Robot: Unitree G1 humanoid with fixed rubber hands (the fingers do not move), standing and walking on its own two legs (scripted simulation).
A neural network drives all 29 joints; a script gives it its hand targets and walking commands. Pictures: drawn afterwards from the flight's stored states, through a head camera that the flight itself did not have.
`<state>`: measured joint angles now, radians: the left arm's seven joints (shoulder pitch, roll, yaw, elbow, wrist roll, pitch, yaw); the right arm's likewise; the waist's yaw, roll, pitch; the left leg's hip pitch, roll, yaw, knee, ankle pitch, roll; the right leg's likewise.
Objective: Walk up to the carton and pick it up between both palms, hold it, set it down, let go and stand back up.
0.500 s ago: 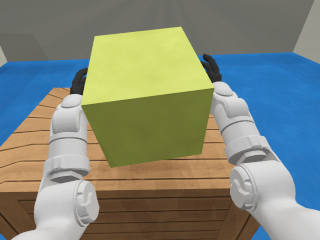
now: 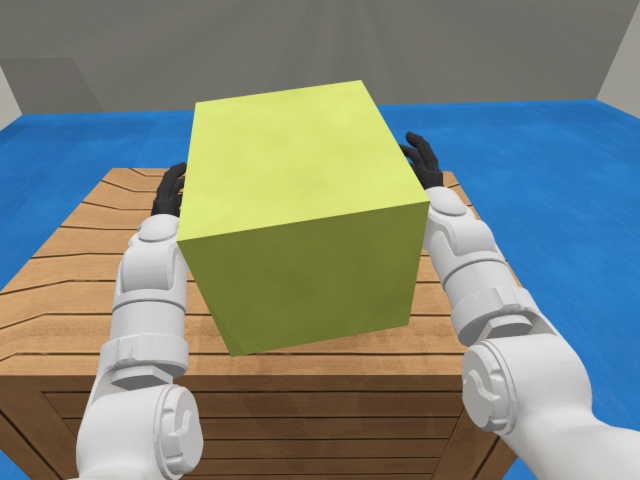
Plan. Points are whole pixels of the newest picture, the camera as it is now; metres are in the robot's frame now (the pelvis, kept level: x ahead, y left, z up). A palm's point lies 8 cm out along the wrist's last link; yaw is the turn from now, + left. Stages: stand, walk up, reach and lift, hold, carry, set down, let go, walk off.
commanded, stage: set down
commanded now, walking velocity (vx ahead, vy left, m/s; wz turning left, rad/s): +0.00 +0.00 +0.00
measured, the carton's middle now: (299, 211) +0.41 +0.02 +0.20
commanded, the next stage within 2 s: none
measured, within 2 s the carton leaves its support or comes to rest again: neither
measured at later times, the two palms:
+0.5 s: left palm (175, 227) +0.40 +0.18 +0.18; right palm (417, 199) +0.42 -0.14 +0.21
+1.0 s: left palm (177, 239) +0.41 +0.18 +0.16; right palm (409, 208) +0.43 -0.14 +0.18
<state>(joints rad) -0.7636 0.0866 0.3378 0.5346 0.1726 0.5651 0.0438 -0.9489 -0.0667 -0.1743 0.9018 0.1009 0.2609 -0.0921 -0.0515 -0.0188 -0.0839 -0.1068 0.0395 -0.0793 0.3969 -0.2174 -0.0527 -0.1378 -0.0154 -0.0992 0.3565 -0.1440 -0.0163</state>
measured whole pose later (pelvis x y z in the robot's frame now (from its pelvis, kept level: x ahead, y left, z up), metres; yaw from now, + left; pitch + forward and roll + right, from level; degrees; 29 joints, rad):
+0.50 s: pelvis +0.01 +0.00 +0.00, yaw +0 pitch -3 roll -1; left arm -0.78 0.07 0.34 0.61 0.17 0.49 0.08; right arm -0.96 -0.07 -0.25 1.01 0.03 0.16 -0.04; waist -0.04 -0.02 -0.07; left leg -0.11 0.04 -0.08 0.40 -0.23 -0.05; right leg -0.14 -0.01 -0.10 0.36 -0.16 -0.01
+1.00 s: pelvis +0.02 +0.00 +0.00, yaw +0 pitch -3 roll -1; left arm -0.78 0.06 0.34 0.71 0.17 0.41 0.10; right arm -0.96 -0.07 -0.35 1.09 -0.08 0.10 0.01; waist 0.00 -0.02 -0.06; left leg -0.11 0.05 -0.08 0.40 -0.24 -0.06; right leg -0.14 -0.01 -0.10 0.36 -0.17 -0.01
